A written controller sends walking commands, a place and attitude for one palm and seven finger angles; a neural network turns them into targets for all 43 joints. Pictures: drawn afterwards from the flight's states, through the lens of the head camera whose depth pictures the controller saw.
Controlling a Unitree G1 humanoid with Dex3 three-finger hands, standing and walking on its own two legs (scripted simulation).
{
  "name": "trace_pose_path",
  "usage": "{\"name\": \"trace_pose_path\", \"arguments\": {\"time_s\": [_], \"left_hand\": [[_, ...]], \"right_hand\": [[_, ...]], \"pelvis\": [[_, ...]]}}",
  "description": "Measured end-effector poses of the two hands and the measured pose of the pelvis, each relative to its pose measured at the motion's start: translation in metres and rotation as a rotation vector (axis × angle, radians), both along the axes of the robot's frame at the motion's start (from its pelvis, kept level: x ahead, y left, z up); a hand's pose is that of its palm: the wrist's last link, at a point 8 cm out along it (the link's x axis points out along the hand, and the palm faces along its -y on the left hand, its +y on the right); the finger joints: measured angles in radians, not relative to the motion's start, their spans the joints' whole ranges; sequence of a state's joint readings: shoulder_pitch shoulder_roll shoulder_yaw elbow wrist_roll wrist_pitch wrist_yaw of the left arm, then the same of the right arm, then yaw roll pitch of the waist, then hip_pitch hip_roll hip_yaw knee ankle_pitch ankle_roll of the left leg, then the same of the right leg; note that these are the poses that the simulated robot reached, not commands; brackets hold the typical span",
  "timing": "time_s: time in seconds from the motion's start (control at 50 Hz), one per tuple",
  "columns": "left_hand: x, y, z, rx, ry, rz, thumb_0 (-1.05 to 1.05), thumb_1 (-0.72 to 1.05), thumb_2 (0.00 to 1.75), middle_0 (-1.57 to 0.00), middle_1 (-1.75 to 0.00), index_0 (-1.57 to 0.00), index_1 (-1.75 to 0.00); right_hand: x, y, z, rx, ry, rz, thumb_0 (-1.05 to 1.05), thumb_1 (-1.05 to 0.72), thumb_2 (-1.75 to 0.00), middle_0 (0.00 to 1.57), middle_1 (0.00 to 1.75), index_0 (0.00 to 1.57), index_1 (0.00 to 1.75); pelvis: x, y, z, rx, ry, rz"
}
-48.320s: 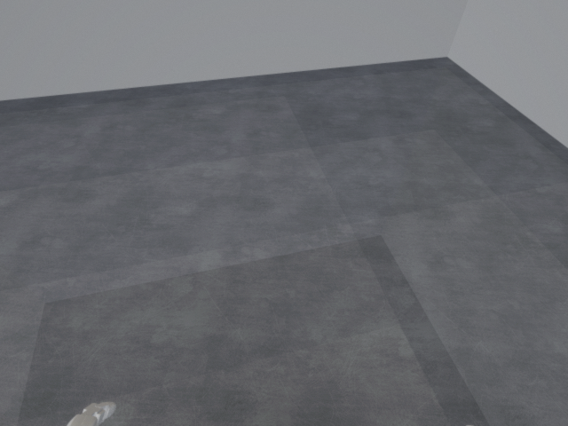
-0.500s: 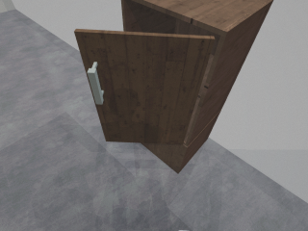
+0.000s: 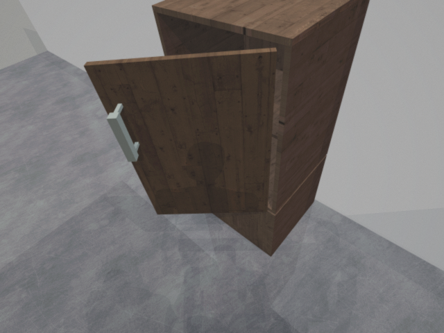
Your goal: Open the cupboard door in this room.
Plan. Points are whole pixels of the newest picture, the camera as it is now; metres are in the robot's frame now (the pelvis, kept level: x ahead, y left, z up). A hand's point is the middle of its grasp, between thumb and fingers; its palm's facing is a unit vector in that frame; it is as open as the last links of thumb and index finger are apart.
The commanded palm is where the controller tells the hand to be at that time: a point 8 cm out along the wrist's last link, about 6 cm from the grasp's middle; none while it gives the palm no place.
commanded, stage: look again from close up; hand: left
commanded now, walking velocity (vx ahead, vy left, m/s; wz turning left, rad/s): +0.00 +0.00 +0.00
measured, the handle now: (126, 133) +0.56 +0.27 +0.06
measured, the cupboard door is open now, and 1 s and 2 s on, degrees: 40 40 40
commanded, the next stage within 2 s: shuffle to correct the standing spot in 0.02 s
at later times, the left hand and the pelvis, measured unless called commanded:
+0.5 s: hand out of the picture +0.00 +0.23 -0.17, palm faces +0.05 -0.97 -0.25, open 7.4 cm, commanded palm none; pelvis +0.00 +0.04 +0.00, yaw -1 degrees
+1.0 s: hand out of the picture +0.04 +0.19 -0.16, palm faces +0.03 -0.97 -0.26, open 7.3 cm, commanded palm none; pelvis +0.00 +0.01 +0.00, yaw +0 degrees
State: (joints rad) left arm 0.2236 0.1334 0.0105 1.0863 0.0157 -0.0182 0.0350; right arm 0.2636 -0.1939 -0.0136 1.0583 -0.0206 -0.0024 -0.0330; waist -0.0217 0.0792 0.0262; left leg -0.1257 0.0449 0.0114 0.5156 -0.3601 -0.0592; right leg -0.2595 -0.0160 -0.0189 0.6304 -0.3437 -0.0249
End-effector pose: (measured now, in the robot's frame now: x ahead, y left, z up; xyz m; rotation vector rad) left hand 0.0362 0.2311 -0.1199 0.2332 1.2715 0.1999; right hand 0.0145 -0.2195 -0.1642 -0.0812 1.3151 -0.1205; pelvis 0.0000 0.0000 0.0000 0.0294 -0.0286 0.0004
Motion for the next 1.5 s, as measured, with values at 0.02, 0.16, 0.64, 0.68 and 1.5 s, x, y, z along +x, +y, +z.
{"name": "trace_pose_path", "arguments": {"time_s": [0.02,0.16,0.64,0.68,1.5], "left_hand": [[-0.003,-0.001,0.0,-0.001,0.006,0.003,0.01,0.93,0.9,-0.2,-0.3,-0.2,-0.29],[-0.026,-0.004,-0.002,-0.02,0.05,0.026,0.01,0.92,0.9,-0.2,-0.3,-0.2,-0.29],[-0.011,0.045,-0.01,-0.029,0.071,0.029,0.01,0.91,0.9,-0.2,-0.3,-0.2,-0.29],[-0.004,0.04,-0.01,-0.034,0.067,0.021,0.01,0.91,0.9,-0.2,-0.3,-0.2,-0.29],[-0.061,0.0,-0.011,-0.081,0.113,0.058,0.01,0.91,0.9,-0.2,-0.3,-0.2,-0.29]], "right_hand": [[-0.001,-0.001,0.001,-0.001,0.003,0.002,0.01,-0.93,-0.9,0.19,0.29,0.19,0.3],[-0.025,-0.003,0.006,-0.004,0.069,0.01,0.0,-0.92,-0.9,0.19,0.29,0.19,0.3],[-0.051,0.066,0.01,0.021,0.157,-0.035,0.0,-0.91,-0.9,0.19,0.29,0.2,0.3],[-0.042,0.068,0.009,0.031,0.14,-0.041,0.0,-0.91,-0.9,0.2,0.29,0.2,0.3],[-0.058,0.023,0.02,-0.005,0.153,0.012,0.0,-0.91,-0.9,0.19,0.29,0.2,0.3]], "pelvis": [[-0.001,-0.001,0.001,0.0,0.0,0.0],[-0.006,-0.003,0.004,-0.006,-0.001,0.006],[0.01,0.042,0.001,-0.003,0.014,-0.018],[0.012,0.04,0.002,-0.003,0.016,-0.018],[-0.02,0.009,0.009,-0.016,0.006,0.013]]}}
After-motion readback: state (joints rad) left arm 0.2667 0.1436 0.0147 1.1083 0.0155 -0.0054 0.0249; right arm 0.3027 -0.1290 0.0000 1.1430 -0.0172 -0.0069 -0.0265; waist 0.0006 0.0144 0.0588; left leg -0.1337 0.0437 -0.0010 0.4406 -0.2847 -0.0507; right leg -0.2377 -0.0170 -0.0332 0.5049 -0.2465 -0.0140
